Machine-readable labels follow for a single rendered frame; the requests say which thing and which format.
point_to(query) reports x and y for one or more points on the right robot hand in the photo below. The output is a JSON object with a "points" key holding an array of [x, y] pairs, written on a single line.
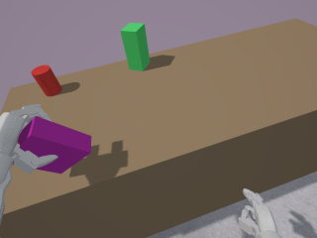
{"points": [[262, 218]]}

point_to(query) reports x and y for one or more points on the sponge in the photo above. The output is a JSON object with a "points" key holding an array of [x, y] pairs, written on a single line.
{"points": [[43, 137]]}

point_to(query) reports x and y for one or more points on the robot left forearm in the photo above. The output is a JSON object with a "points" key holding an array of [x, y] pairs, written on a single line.
{"points": [[6, 163]]}

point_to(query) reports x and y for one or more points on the table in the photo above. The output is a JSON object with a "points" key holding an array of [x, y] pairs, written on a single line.
{"points": [[176, 141]]}

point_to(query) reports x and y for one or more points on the left robot hand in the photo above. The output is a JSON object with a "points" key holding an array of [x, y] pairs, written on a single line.
{"points": [[11, 125]]}

